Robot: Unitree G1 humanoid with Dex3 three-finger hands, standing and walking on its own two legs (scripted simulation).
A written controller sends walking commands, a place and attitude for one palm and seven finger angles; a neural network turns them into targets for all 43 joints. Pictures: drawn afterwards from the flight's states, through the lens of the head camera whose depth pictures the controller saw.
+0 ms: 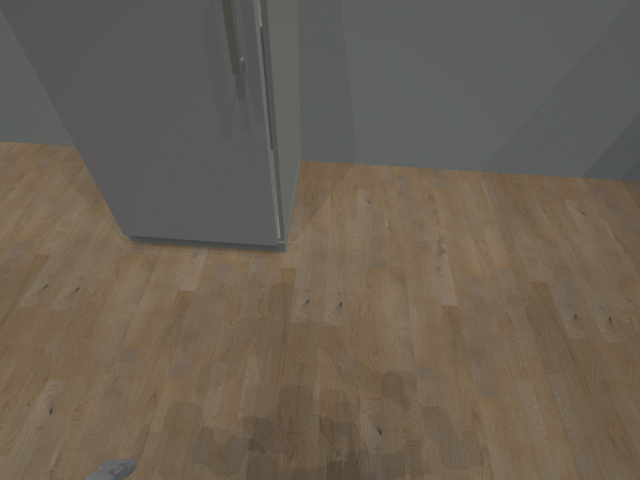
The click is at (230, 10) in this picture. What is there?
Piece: fridge door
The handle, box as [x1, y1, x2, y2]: [222, 0, 243, 74]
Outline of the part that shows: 222,0 233,74 240,74 243,57 239,56 232,0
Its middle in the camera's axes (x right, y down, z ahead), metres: -0.20 -0.51 +0.84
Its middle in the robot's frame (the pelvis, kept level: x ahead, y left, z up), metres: +0.99 +0.26 +0.18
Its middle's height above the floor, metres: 0.95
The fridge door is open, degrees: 0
